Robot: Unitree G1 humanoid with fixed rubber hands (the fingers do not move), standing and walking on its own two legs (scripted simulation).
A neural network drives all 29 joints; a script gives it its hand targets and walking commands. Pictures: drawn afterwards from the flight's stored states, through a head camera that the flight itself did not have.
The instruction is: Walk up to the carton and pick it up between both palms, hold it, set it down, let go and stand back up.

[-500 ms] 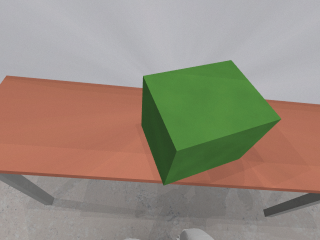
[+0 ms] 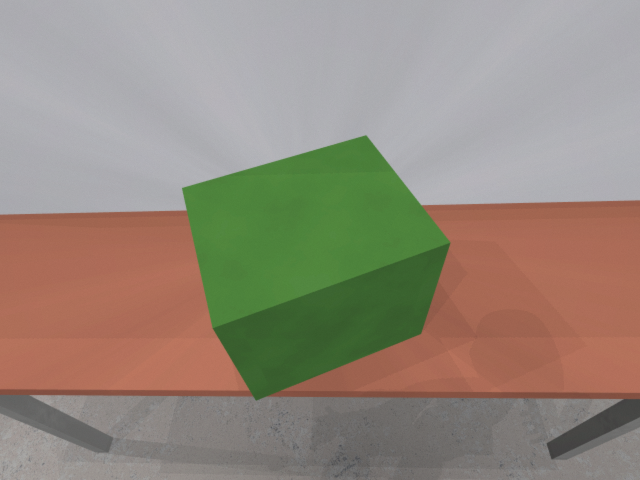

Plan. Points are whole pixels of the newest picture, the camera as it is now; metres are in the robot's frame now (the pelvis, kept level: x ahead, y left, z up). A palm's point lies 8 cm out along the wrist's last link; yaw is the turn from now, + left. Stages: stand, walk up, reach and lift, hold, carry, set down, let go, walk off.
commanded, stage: walk up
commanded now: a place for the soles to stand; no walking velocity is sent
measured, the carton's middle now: (311, 267) +0.40 +0.03 +0.00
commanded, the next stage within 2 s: none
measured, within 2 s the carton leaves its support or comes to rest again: neither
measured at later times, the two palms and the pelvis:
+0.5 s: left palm out of the picture +0.10 +0.28 -0.08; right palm out of the picture +0.02 -0.35 -0.13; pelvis +0.00 -0.04 +0.00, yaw -2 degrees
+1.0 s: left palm out of the picture +0.09 +0.38 -0.12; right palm out of the picture +0.03 -0.25 -0.08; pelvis +0.00 +0.07 +0.01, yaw -2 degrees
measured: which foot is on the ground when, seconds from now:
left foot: up 0.00-0.78, down 0.80-1.00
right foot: down 0.00-0.82, up 0.84-1.00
